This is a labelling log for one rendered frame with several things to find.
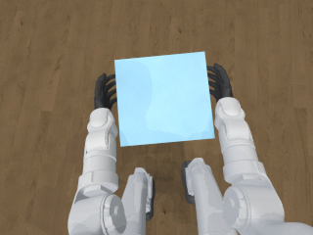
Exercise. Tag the carton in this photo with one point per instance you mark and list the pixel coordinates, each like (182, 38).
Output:
(162, 99)

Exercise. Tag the robot left hand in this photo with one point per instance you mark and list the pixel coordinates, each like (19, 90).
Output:
(102, 96)

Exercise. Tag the left robot upper arm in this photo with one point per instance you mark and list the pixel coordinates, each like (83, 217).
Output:
(99, 215)

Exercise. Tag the right robot foot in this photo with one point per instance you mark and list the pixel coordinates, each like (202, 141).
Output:
(189, 198)

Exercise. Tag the right robot forearm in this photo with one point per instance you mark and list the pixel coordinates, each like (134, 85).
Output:
(241, 164)

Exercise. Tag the robot right shin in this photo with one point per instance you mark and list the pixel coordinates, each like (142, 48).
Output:
(196, 161)

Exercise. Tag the robot right hand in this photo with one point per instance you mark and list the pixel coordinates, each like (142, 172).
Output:
(222, 85)

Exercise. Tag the right robot upper arm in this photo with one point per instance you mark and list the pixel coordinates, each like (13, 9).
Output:
(257, 210)

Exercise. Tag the left robot forearm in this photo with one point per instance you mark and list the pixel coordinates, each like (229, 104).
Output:
(99, 162)

